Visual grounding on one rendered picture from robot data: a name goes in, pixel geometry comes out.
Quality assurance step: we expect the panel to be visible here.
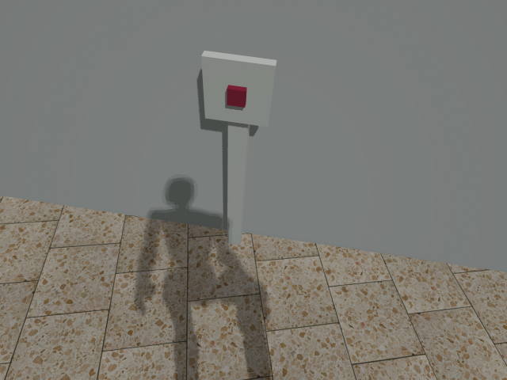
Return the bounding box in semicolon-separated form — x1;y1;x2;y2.
201;51;276;245

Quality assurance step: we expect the button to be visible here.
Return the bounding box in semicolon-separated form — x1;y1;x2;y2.
227;85;247;108

